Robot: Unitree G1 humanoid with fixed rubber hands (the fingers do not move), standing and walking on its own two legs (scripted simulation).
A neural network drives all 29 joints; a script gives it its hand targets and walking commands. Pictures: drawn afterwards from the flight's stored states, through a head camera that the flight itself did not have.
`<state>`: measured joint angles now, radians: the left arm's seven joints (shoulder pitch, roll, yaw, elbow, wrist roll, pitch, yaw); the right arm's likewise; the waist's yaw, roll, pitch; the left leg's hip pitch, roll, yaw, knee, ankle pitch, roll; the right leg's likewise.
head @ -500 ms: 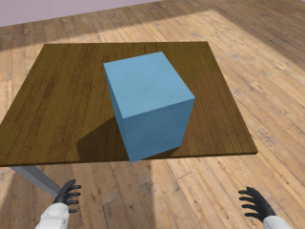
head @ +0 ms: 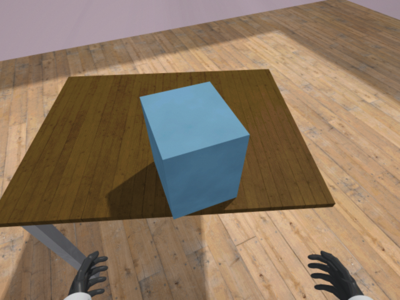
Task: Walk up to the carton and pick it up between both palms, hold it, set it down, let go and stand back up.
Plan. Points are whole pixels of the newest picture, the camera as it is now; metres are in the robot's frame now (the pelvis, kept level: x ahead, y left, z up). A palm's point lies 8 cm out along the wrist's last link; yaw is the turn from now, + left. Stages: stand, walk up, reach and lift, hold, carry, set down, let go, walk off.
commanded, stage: reach and lift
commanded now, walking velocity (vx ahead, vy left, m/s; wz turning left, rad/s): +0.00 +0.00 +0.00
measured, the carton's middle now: (191, 150) +0.47 +0.05 +0.01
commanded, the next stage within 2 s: none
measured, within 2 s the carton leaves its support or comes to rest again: neither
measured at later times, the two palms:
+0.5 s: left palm (106, 281) +0.17 +0.20 -0.03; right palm (352, 263) +0.21 -0.27 -0.02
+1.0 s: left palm (123, 259) +0.19 +0.16 +0.02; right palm (353, 257) +0.21 -0.25 +0.01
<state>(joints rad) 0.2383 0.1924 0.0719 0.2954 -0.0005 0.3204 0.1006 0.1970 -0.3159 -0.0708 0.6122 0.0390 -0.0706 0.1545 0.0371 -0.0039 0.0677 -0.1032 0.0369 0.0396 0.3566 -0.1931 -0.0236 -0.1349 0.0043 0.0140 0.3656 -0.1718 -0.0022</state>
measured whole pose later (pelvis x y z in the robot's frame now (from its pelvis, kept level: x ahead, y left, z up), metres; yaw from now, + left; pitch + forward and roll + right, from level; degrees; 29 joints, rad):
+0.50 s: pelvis +0.02 -0.01 +0.00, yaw +1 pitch -3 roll +0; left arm 0.38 0.05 0.00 0.10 0.04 0.14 0.19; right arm 0.25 -0.40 -0.01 0.52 0.24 -0.17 0.21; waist 0.06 -0.02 0.03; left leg -0.05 0.06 0.02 0.31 -0.20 -0.04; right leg -0.07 0.02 0.00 0.30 -0.17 -0.02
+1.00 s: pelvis +0.01 -0.02 +0.00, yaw +0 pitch -3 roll +0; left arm 0.35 -0.02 -0.07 -0.09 0.04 0.10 0.27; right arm 0.29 -0.40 0.06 0.31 0.34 -0.21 0.18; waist 0.06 -0.05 0.03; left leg -0.07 0.06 0.03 0.32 -0.19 -0.05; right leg -0.12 0.04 0.01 0.35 -0.18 -0.04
